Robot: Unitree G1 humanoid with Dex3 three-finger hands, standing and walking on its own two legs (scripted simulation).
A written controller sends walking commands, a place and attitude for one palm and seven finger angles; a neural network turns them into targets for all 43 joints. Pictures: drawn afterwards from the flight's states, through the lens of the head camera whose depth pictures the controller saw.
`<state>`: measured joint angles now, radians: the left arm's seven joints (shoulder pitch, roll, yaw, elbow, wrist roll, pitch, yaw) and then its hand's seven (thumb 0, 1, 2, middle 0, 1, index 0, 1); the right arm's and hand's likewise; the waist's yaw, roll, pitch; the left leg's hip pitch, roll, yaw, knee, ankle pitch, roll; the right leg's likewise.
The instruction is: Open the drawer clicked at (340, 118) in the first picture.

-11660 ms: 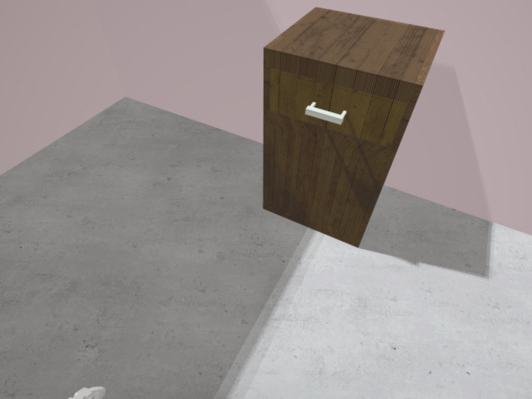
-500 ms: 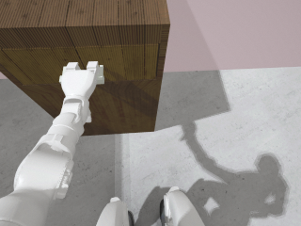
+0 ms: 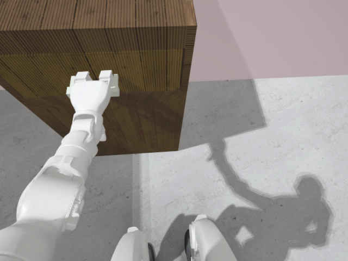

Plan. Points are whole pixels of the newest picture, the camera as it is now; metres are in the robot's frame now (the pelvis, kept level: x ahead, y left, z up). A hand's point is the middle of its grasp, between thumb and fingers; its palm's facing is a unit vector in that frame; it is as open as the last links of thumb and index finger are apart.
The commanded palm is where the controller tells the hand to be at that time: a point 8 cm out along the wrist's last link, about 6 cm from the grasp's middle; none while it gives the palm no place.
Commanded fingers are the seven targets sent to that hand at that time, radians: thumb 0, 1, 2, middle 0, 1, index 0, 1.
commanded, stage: close the thumb around the handle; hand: left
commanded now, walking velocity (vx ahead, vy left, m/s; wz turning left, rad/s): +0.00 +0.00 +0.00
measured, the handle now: (94, 85) +0.55 +0.16 -0.01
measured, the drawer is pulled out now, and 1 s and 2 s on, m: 0.00 0.00 0.12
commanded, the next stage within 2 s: pull the drawer open in 0.78 s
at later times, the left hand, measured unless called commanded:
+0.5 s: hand (96, 106) +0.50 +0.16 -0.04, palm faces -0.05 -0.03 -1.00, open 9.0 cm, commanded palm +0.48 +0.15 +0.01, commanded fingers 0.00 0.73 0.83 -0.39 -1.33 -0.39 -1.33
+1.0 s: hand (96, 107) +0.50 +0.16 -0.04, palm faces -0.06 -0.03 -1.00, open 5.5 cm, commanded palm +0.46 +0.15 +0.01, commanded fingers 0.00 0.90 0.90 -0.40 -1.35 -0.40 -1.35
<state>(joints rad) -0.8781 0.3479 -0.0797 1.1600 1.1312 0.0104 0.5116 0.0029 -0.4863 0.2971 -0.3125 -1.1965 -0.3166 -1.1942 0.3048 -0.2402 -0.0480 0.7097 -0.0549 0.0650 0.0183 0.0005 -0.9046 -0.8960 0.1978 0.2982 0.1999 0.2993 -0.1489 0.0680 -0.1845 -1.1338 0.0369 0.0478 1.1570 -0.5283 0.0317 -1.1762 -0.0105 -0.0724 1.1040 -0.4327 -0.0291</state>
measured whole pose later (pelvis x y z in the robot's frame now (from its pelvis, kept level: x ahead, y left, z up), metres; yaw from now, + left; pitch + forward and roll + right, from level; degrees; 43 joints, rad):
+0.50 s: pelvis +0.00 +0.01 +0.00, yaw +0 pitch +29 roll -2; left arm -0.86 0.34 -0.08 1.14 1.13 0.02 0.52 0.00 0.21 0.60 -0.35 -1.27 -0.37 -1.27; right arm 0.30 -0.24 -0.06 0.71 -0.06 0.08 0.02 0.00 -0.90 -0.90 0.20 0.30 0.20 0.30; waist -0.14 0.07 -0.19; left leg -1.13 0.04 0.05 1.16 -0.54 0.04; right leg -1.17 -0.01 -0.07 1.10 -0.43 -0.02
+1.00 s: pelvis +0.01 +0.01 +0.00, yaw -1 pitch +29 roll -2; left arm -0.83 0.34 -0.08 1.11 1.12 0.02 0.52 0.01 0.74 0.80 -0.35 -1.34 -0.40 -1.35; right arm 0.31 -0.24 -0.06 0.72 -0.06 0.09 0.03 0.00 -0.90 -0.90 0.20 0.30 0.20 0.30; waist -0.14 0.07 -0.18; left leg -1.10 0.04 0.06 1.14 -0.54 0.04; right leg -1.15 0.00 -0.06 1.09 -0.44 -0.02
